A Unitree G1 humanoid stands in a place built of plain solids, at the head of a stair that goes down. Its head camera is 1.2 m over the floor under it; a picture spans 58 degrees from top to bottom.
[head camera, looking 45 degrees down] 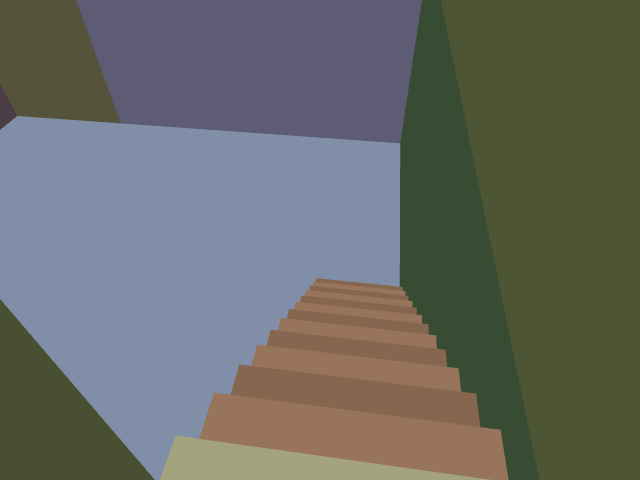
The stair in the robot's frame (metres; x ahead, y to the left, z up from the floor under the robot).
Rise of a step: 0.21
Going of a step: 0.22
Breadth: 0.95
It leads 8 degrees to the right of straight ahead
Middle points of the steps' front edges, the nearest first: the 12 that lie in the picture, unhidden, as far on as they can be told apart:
0.39 -0.08 0.00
0.61 -0.11 -0.21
0.83 -0.14 -0.41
1.05 -0.17 -0.62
1.27 -0.20 -0.83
1.49 -0.23 -1.04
1.72 -0.26 -1.25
1.94 -0.28 -1.46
2.16 -0.31 -1.67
2.38 -0.34 -1.87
2.60 -0.37 -2.08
2.82 -0.40 -2.29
